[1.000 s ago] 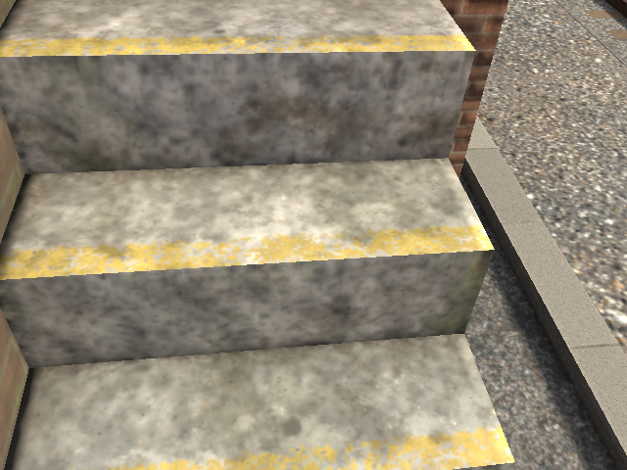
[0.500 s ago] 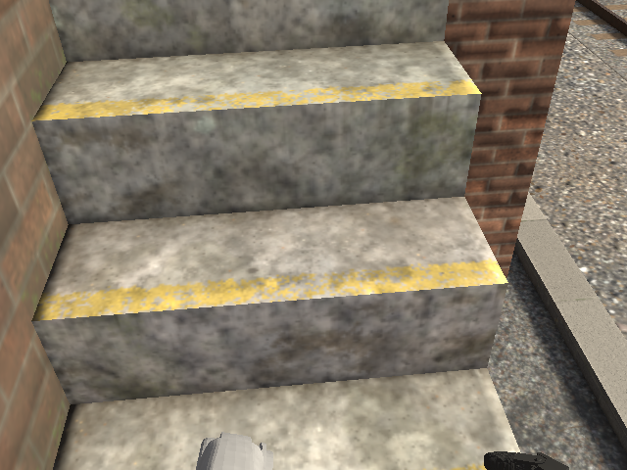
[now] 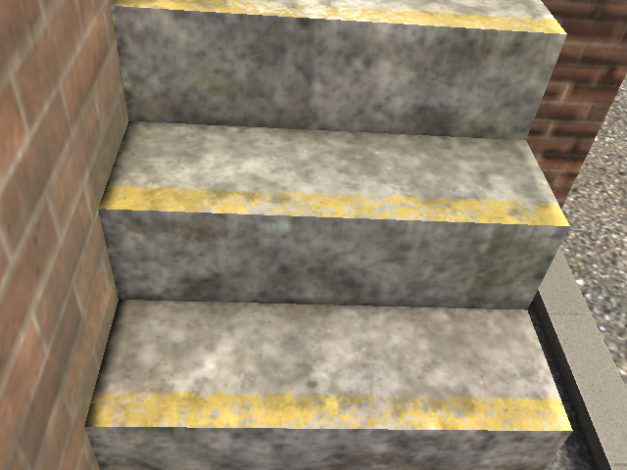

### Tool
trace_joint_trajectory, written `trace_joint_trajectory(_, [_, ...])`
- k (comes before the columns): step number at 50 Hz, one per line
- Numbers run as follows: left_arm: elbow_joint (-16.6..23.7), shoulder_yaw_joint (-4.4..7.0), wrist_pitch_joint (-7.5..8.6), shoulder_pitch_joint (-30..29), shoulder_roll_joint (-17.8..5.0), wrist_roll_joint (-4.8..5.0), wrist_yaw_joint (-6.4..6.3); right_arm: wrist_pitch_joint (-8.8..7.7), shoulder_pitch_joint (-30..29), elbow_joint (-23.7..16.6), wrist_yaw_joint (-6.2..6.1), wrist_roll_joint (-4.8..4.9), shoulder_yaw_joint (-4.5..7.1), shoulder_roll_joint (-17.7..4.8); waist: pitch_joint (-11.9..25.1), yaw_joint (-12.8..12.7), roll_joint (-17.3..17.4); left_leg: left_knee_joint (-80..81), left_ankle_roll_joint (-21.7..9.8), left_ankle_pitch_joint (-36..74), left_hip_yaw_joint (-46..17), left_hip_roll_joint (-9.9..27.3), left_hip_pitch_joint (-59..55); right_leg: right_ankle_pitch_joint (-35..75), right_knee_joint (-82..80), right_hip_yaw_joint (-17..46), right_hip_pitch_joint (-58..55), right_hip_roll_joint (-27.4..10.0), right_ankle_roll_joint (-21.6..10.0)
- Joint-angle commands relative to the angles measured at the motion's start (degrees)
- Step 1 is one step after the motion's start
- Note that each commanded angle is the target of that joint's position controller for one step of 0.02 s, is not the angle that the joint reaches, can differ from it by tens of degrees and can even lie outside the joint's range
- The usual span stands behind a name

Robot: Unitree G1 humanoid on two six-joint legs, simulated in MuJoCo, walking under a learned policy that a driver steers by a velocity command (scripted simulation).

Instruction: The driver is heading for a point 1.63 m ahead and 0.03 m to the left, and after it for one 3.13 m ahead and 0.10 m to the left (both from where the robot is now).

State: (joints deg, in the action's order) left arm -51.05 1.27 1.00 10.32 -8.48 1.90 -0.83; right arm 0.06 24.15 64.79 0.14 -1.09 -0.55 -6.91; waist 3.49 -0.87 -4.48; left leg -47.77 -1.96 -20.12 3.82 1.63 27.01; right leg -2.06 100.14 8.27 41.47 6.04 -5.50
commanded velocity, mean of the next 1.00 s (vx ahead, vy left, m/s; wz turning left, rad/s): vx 0.03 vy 0.00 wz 0.00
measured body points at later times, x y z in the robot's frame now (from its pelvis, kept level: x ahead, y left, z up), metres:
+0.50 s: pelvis +0.05 -0.03 +0.04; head +0.08 -0.03 +0.49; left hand +0.13 +0.19 -0.10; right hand +0.07 -0.28 -0.11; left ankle +0.06 +0.11 -0.70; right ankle +0.08 -0.15 -0.70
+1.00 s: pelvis +0.06 -0.05 +0.05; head +0.07 -0.04 +0.49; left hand +0.15 +0.17 -0.10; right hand +0.07 -0.30 -0.10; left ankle +0.06 +0.11 -0.70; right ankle +0.08 -0.15 -0.70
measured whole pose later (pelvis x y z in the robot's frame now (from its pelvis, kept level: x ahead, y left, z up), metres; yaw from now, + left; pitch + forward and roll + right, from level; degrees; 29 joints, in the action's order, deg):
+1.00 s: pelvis +0.06 -0.05 +0.05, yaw +0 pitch +0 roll +0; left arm -47.9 1.2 -1.9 12.4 -7.9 0.9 -0.5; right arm -1.3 16.7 61.2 -3.1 -0.4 2.6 -10.2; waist -1.5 -1.8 -0.6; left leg -21.1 3.3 -10.9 2.4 5.7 10.3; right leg -8.5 20.4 -0.3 12.2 2.4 -2.2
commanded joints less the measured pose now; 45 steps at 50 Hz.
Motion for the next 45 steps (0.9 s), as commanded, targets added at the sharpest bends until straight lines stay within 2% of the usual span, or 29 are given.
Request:
trace_joint_trajectory(1, [-0.65,-0.64,-1.89,7.72,2.63,-0.72,-1.16,-1.30,-8.46,-4.87,-1.24,-0.23,-1.16,3.07,-4.86,-5.12,7.74,23.26,-8.25,-0.73,-10.07,7.54,3.56,-1.62,-11.79,3.10,-3.45,-3.94,3.32])
trace_joint_trajectory(2, [-0.34,-1.52,-2.54,7.33,4.29,-0.94,-1.73,-0.61,-10.48,-6.59,-2.28,-0.42,-0.70,1.60,-4.86,-6.02,10.20,29.30,-7.12,-0.72,-6.79,6.69,1.83,-10.39,-30.09,0.30,-8.99,-7.47,5.64])
trace_joint_trajectory(3, [-0.27,-1.32,-3.53,7.62,3.84,-0.84,-1.60,0.60,-13.85,-7.56,-3.45,0.13,-0.24,-0.71,-4.28,-7.16,11.64,31.73,-6.68,-0.06,-1.94,4.11,3.80,-13.99,-42.85,-6.69,-20.05,-8.28,7.27])
trace_joint_trajectory(4, [0.99,-1.44,-4.02,3.15,4.26,-0.03,-1.68,1.85,-10.38,-7.57,-5.37,0.97,0.48,-2.46,-7.06,-3.78,13.19,34.25,-7.90,-6.16,-3.25,3.37,0.39,-20.98,-56.28,-10.46,-21.42,-7.60,9.06])
trace_joint_trajectory(5, [-1.04,-0.37,-4.70,1.48,2.09,0.76,-1.97,1.38,-6.40,-7.53,-5.08,0.00,0.45,-1.83,-8.05,0.18,12.97,35.65,-8.30,-7.77,-9.15,7.49,1.31,-17.92,-56.84,-11.12,-26.81,-7.41,9.08])
trace_joint_trajectory(6, [-2.79,0.49,-4.90,3.87,-0.09,0.50,-2.25,0.61,-5.28,-7.56,-4.98,-0.04,1.02,-3.59,-9.99,0.44,12.24,35.11,-8.52,-9.98,-10.96,8.76,0.62,-15.85,-58.01,-9.22,-27.55,-8.65,8.59])
trace_joint_trajectory(7, [-3.48,0.88,-4.55,3.94,-1.19,0.70,-2.44,1.03,-6.48,-7.90,-5.83,0.05,1.58,-4.35,-13.71,0.60,11.57,32.84,-8.45,-12.08,-9.70,8.28,0.10,-15.75,-65.39,-8.36,-24.59,-8.86,7.68])
trace_joint_trajectory(8, [-3.38,0.78,-3.95,2.81,-1.77,0.59,-2.45,1.00,-5.86,-7.67,-5.81,0.41,1.11,-1.69,-15.33,1.24,5.12,31.74,-7.07,-11.58,-10.13,7.06,-2.20,-12.98,-73.78,-7.36,-23.18,-9.31,6.65])
trace_joint_trajectory(9, [-2.52,0.65,-3.40,0.23,-2.38,0.54,-2.47,0.77,-4.31,-6.96,-5.52,0.90,1.21,-2.01,-15.22,2.08,2.48,30.34,-5.73,-5.45,-10.94,6.16,-5.07,-6.69,-79.40,-6.13,-23.33,-9.83,5.76])
trace_joint_trajectory(10, [-0.88,0.77,-3.17,-1.86,-3.98,0.30,-2.06,0.16,-4.89,-6.93,-5.28,1.07,1.64,-3.40,-13.07,2.15,5.26,26.71,-5.45,2.31,-10.12,5.06,-5.63,-0.32,-79.85,-4.68,-25.64,-11.13,5.00])
trace_joint_trajectory(11, [0.28,0.82,-2.64,-4.03,-4.56,-0.30,-1.08,-0.10,0.66,-5.40,-4.95,1.32,1.25,-1.69,-10.07,3.74,-0.81,31.38,-4.67,6.49,-7.63,3.66,-9.92,-7.56,-76.79,-4.63,-23.29,-10.12,4.02])
trace_joint_trajectory(12, [0.67,0.46,-2.06,-1.98,-1.98,-0.19,-0.25,-0.03,-1.69,-5.14,-4.89,1.21,1.61,-3.78,-8.47,0.33,2.05,29.06,-3.85,7.55,-7.15,3.99,-13.63,-8.67,-78.82,-3.61,-22.14,-9.88,3.05])
trace_joint_trajectory(13, [-0.94,0.13,-1.46,0.21,-1.02,-0.25,0.69,0.10,-1.74,-5.14,-4.49,0.29,1.74,-4.12,-6.59,0.38,1.81,27.84,-3.27,8.83,-5.99,3.80,-15.76,-7.21,-80.87,-3.54,-22.89,-10.49,2.48])
trace_joint_trajectory(14, [-0.72,0.14,-1.15,-0.92,-1.92,-0.51,1.19,0.02,-1.84,-5.31,-4.21,-0.15,1.58,-4.27,-5.63,1.04,0.92,27.69,-3.34,12.20,-5.48,4.09,-17.41,-4.23,-80.91,-3.70,-23.29,-10.28,2.57])
trace_joint_trajectory(15, [-0.55,0.06,-1.01,-0.83,-1.71,-0.69,1.49,-0.13,-1.85,-5.28,-3.92,-0.34,1.65,-4.98,-3.88,0.70,1.03,27.51,-3.08,15.87,-5.22,4.25,-18.35,-2.65,-81.25,-3.65,-24.93,-10.36,2.54])
trace_joint_trajectory(17, [-0.30,-0.09,-1.35,0.67,-2.19,-0.85,1.21,-0.72,-1.58,-4.69,-3.44,0.41,2.12,-6.29,-0.45,0.21,1.55,28.24,-2.53,19.72,-5.25,5.19,-19.95,0.00,-81.17,-3.34,-28.81,-10.75,2.63])
trace_joint_trajectory(18, [-0.38,-0.04,-1.32,2.29,-2.58,-1.01,1.07,-0.92,-2.94,-4.69,-3.66,0.59,2.40,-7.26,0.77,-0.78,1.73,28.11,-2.65,19.19,-5.12,4.88,-20.19,-0.02,-81.67,-3.50,-30.36,-10.72,2.35])
trace_joint_trajectory(19, [-0.56,0.07,-1.39,2.04,-3.48,-0.91,0.77,-1.08,-4.63,-5.69,-3.40,0.26,2.41,-7.47,1.07,-0.67,1.04,27.66,-2.58,20.50,-5.25,5.04,-20.44,1.50,-81.24,-3.47,-30.14,-10.52,2.16])
trace_joint_trajectory(20, [-0.28,0.05,-1.44,1.99,-3.46,-0.93,0.60,-1.17,-4.81,-5.65,-3.23,0.12,2.49,-7.67,1.26,-0.64,1.76,27.56,-2.45,20.58,-4.97,5.12,-20.32,2.08,-81.33,-3.50,-30.43,-10.64,1.96])
trace_joint_trajectory(24, [0.85,0.22,-1.70,1.96,-3.29,-0.87,0.44,-0.97,-4.35,-5.20,-3.32,-0.08,2.66,-7.86,-0.20,-0.62,3.59,27.49,-1.78,18.85,-4.17,5.38,-19.41,2.77,-81.86,-3.28,-29.67,-10.83,1.50])
trace_joint_trajectory(32, [3.14,0.30,-2.14,1.99,-3.15,-1.17,0.36,-0.93,-4.63,-5.63,-3.78,0.36,3.20,-8.84,-3.44,-0.69,3.66,28.02,-0.52,13.16,-3.76,5.82,-17.16,-1.00,-83.38,-2.59,-28.67,-10.54,1.18])
trace_joint_trajectory(45, [5.90,0.67,-2.20,2.47,-3.23,-1.08,0.36,-1.54,-4.46,-4.82,-3.62,0.46,3.91,-8.87,-3.98,-1.05,3.42,29.52,0.13,11.48,-3.73,6.55,-16.27,-4.70,-84.52,-2.32,-29.86,-10.38,1.10])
